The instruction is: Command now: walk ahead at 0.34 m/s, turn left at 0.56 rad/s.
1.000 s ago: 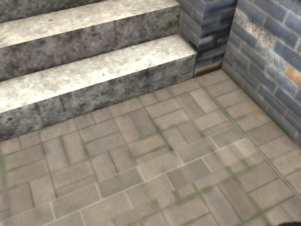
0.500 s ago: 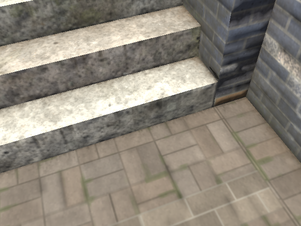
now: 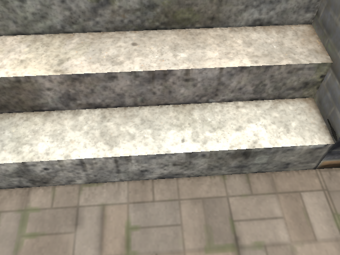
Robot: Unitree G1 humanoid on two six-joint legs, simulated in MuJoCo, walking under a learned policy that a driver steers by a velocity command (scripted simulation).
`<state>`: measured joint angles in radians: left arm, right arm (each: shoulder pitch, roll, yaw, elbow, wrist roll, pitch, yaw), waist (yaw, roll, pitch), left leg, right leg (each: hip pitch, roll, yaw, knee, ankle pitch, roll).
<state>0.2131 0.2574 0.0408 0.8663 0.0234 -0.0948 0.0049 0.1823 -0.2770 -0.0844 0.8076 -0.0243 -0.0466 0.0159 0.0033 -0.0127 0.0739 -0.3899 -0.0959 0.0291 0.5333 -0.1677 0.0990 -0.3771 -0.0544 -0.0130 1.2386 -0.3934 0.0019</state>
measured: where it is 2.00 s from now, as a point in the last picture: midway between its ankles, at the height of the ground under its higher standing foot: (141, 230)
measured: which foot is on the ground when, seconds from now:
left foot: down 0.00-0.38, up 0.40-0.82, down 0.84-1.00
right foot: up 0.00-0.36, down 0.38-0.84, up 0.86-1.00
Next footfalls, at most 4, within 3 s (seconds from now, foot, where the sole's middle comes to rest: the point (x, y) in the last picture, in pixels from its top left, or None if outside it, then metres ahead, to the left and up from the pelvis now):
0.38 right None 0.28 -0.11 -0.76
0.84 left None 0.15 0.10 -0.76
1.26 right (173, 245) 0.46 0.01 -0.76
1.72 left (113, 226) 0.54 0.25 -0.76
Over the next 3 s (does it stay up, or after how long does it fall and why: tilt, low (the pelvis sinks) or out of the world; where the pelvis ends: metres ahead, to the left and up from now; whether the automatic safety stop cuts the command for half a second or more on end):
stays up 0.81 0.20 0.21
